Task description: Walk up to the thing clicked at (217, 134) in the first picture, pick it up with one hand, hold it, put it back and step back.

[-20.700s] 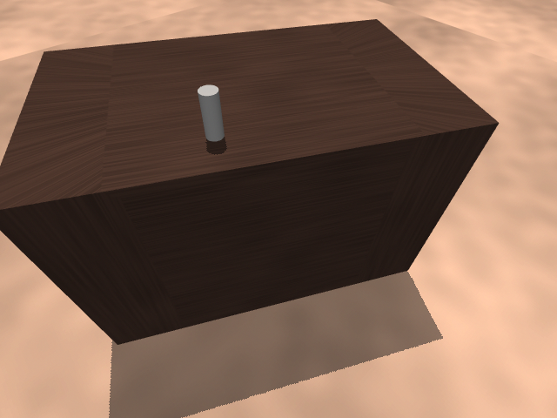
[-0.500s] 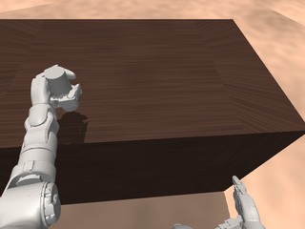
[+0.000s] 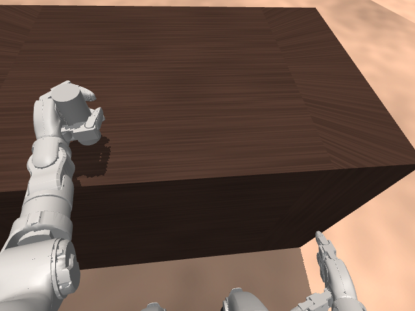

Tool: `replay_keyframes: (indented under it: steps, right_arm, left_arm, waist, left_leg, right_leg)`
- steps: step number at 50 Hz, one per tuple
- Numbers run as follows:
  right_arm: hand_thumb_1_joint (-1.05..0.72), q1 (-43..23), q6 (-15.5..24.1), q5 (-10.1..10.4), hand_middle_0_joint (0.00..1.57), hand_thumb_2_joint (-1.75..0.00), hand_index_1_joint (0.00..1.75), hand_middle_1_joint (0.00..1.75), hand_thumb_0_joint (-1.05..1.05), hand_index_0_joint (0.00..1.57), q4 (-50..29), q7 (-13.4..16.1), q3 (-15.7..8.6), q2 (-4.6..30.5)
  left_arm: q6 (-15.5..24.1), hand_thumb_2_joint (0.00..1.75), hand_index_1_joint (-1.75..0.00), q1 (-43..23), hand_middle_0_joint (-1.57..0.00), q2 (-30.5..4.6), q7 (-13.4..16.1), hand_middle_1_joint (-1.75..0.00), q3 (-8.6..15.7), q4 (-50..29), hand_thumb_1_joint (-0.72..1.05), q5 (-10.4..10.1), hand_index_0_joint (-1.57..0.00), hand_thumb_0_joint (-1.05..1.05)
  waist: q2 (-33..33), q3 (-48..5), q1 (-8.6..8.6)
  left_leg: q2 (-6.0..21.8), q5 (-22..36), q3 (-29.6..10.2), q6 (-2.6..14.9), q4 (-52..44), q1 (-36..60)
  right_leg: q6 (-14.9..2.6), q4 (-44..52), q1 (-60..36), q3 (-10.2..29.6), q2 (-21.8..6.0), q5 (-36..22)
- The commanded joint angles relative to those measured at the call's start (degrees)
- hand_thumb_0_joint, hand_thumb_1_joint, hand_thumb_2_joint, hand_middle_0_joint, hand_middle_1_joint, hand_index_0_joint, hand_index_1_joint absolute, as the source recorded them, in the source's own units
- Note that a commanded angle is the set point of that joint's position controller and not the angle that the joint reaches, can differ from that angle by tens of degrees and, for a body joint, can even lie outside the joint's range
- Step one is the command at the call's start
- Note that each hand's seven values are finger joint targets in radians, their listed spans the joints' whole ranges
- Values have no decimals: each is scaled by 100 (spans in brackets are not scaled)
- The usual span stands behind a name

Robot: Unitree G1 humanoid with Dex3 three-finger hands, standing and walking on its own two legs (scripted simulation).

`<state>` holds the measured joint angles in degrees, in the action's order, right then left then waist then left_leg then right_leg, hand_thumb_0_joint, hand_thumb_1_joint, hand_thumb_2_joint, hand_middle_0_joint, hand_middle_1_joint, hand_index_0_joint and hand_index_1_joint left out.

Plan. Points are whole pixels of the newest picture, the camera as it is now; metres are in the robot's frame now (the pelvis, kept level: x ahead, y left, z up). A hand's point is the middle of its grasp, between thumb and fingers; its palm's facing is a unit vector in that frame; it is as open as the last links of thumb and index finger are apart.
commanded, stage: lower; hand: left
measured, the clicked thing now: (79, 116) +0.47 +0.20 +0.10
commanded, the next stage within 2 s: loosen in 0.36 s
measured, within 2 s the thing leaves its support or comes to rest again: rests again in 0.18 s
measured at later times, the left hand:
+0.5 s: hand (91, 122) +0.47 +0.18 +0.08, palm faces +0.13 -0.99 +0.01, open 6.0 cm
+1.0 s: hand (93, 125) +0.47 +0.18 +0.07, palm faces +0.14 -0.99 +0.02, open 10.2 cm
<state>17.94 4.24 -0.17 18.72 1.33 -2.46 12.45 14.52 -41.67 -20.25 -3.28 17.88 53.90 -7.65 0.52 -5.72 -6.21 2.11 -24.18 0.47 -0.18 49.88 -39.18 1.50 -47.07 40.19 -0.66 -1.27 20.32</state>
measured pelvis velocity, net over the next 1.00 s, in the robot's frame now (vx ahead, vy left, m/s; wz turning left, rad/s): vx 0.00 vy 0.00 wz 0.00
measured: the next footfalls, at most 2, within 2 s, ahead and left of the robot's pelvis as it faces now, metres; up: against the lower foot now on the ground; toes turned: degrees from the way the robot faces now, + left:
none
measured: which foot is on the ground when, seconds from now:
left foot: down 0.00-1.00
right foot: down 0.00-1.00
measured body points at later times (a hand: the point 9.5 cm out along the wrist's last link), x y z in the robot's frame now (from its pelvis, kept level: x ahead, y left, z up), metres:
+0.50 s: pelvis +0.00 +0.00 -0.01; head +0.08 +0.01 +0.43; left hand +0.46 +0.24 +0.08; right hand +0.16 -0.25 -0.05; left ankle +0.00 +0.12 -0.70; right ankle +0.02 -0.14 -0.70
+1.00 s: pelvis +0.00 +0.00 -0.01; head +0.08 +0.01 +0.43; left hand +0.46 +0.23 +0.07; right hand +0.15 -0.26 -0.05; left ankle +0.00 +0.12 -0.70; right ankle +0.02 -0.14 -0.70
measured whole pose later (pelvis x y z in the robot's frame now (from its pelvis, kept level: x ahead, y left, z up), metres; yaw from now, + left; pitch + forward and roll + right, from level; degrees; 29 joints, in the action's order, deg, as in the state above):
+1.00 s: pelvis +0.00 +0.00 -0.01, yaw +0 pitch +16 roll -1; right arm 21.8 0.2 -1.0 8.2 0.1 -2.3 13.3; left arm 18.2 -41.7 -20.4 -3.8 19.1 55.5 -6.9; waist 0.1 -6.2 -7.2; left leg 2.2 -26.2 0.1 -0.4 55.2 -44.7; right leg 1.4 -52.4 45.8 -0.8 -1.2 22.3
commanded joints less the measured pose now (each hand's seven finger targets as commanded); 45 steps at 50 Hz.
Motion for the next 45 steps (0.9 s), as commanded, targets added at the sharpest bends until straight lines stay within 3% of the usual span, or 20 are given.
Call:
replay_keyframes:
  steps: [1,5,6,9,11,13,14,16,17,18,20,22,23,25,28,30,33,36,37,45]
  right_arm:
    - [53,-101,276,-20,5,-5,5,5,0,5,-1087,45,-285,728]
    - [53,116,214,-21,5,-5,5,5,0,5,-1144,35,-368,777]
    - [53,-8,227,-28,5,-6,5,5,0,5,-1308,26,-373,800]
    - [53,78,193,-25,5,-6,5,5,0,5,-1284,28,-455,861]
    - [52,110,193,-30,5,-6,5,5,0,5,-1540,-5,-280,692]
    - [52,201,158,-29,5,-6,5,5,0,5,-1399,20,-429,845]
    - [52,218,150,-29,5,-6,5,5,0,5,-1441,-5,-276,702]
    - [52,77,129,-28,5,-6,5,5,0,5,-1554,3,-481,885]
    - [52,279,122,-50,5,-6,5,5,0,5,-1560,-18,-382,814]
    - [52,249,103,-50,5,-6,5,5,0,5,-1525,-35,-408,801]
    - [53,260,88,-46,5,-6,5,5,0,5,-1551,-53,-378,757]
    - [53,309,53,-57,5,-5,5,5,0,5,-1616,-63,-476,882]
    - [53,238,66,-46,5,-5,5,5,0,5,-1902,-76,-443,849]
    - [53,475,37,-52,5,-4,5,5,0,5,-1748,-84,-414,772]
    - [52,513,-11,-63,5,-4,5,5,0,5,-1780,-107,-386,756]
    - [52,300,6,-58,5,-4,5,5,0,5,-1919,-106,-494,890]
    - [52,401,-23,-90,5,-4,5,5,0,5,-1949,-125,-458,860]
    - [52,383,-53,-88,5,-5,5,5,0,5,-2045,-115,-435,840]
    - [52,455,-79,-86,5,-5,5,5,0,5,-2034,-111,-432,871]
    - [52,355,-67,-87,5,-5,5,5,0,5,-2031,-46,-374,807]
  left_arm:
    - [478,137,-151,-2634,-146,-1318,-20,-150,164,-1367,51,-21,-146,0]
    - [518,135,-150,-2619,-145,-1359,-41,-149,204,-1477,52,-18,-145,0]
    - [482,137,-151,-2438,-145,-1121,-55,-149,98,-1187,53,-11,-145,0]
    - [547,136,-151,-2551,-146,-1350,-43,-150,206,-1421,49,-35,-145,0]
    - [572,136,-151,-2578,-146,-1042,-71,-149,33,-1498,51,-25,-145,0]
    - [567,135,-150,-2360,-144,-1327,-42,-148,223,-1428,48,-13,-144,0]
    - [546,134,-150,-2274,-145,-1038,-61,-148,69,-1228,47,-7,-145,0]
    - [583,135,-151,-2291,-146,-1208,-58,-149,185,-1310,49,-29,-145,0]
    - [590,135,-151,-2263,-146,-1068,-70,-149,70,-1302,48,1,-145,0]
    - [635,136,-151,-2480,-146,-1222,-58,-149,174,-1467,50,14,-145,0]
    - [593,135,-149,-2114,-144,-931,-77,-148,38,-974,48,30,-144,0]
    - [630,135,-150,-2199,-145,-1166,-26,-149,202,-1172,49,39,-145,0]
    - [627,135,-150,-2164,-146,-921,-54,-149,53,-1108,48,31,-145,0]
    - [637,119,-137,-2233,-144,-966,-42,-137,120,-1071,45,14,-148,0]
    - [684,95,-120,-2399,-134,-1040,-64,-123,117,-1414,30,22,-137,0]
    - [627,82,-112,-2170,-130,-1087,-37,-116,195,-1104,18,37,-134,0]
    - [666,69,-104,-2321,-125,-1015,-55,-108,136,-1075,-2,55,-129,0]
    - [672,61,-87,-2370,-104,-1000,-78,-89,116,-1088,-12,43,-106,0]
    - [684,57,-82,-2398,-100,-1270,-52,-84,312,-1126,-14,52,-101,0]
    - [772,39,-56,-2534,-72,-1264,-30,-56,209,-1145,-25,60,-71,0]
  waist:
    - [352,-2438,-11]
    - [392,-2529,-25]
    - [222,-2530,-87]
    - [404,-2579,-46]
    - [268,-2744,-120]
    - [282,-2651,-65]
    - [184,-2520,-88]
    - [324,-2527,-55]
    - [335,-2636,-135]
    - [393,-2547,-104]
    - [221,-2205,-120]
    - [359,-2323,-106]
    - [216,-2374,-173]
    - [184,-2264,-184]
    - [439,-2515,-144]
    - [269,-2237,-74]
    - [379,-2363,-150]
    - [329,-2430,-150]
    - [229,-2502,-120]
    - [287,-2514,-126]
  left_leg:
    - [-86,1783,-61,57,-519,1156]
    - [-103,1852,-42,62,-427,1163]
    - [-82,1886,-62,68,-412,1122]
    - [-94,1962,-56,61,-345,1145]
    - [-79,2127,-72,70,-286,1154]
    - [-100,2140,-41,84,-247,1065]
    - [-98,2108,-51,92,-244,919]
    - [-96,2100,-53,62,-251,1015]
    - [-66,2268,-79,61,-193,1090]
    - [-73,2222,-85,48,-197,1009]
    - [-86,1924,-62,62,-230,826]
    - [-51,1914,-117,18,-260,944]
    - [-60,1874,-100,43,-229,979]
    - [-94,1749,-67,70,-206,776]
    - [-85,1936,-83,46,-163,972]
    - [-58,1804,-123,21,-222,804]
    - [-35,1854,-143,-10,-199,934]
    - [-63,1732,-109,10,-188,836]
    - [-80,1620,-104,41,-183,729]
    - [-123,1422,-45,69,-177,672]
  right_leg:
    - [-261,382,-1018,-122,171,-1541]
    - [-255,304,-1035,-94,160,-1632]
    - [-258,287,-1009,-101,168,-1653]
    - [-254,237,-1000,-97,166,-1700]
    - [-248,180,-1066,-96,161,-1865]
    - [-229,145,-1121,-71,147,-1974]
    - [-232,131,-1105,-67,147,-1961]
    - [-251,129,-991,-88,158,-1846]
    - [-254,90,-954,-92,160,-1966]
    - [-259,77,-882,-106,164,-1908]
    - [-260,104,-737,-109,170,-1673]
    - [-286,86,-652,-148,183,-1541]
    - [-265,92,-700,-134,191,-1564]
    - [-247,81,-723,-114,185,-1560]
    - [-268,22,-682,-112,165,-1627]
    - [-285,18,-592,-150,195,-1446]
    - [-298,-15,-510,-161,200,-1420]
    - [-286,2,-624,-140,191,-1411]
    - [-268,4,-718,-116,180,-1389]
    - [-241,35,-782,-59,159,-1333]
